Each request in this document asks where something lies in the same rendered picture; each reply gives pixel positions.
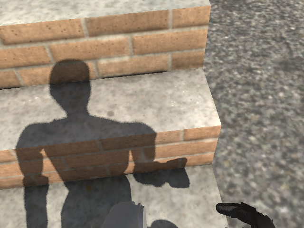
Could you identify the right robot hand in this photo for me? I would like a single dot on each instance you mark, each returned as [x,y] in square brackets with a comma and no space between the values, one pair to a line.
[246,213]

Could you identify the left robot thigh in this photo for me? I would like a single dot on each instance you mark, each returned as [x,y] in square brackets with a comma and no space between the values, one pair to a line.
[126,214]

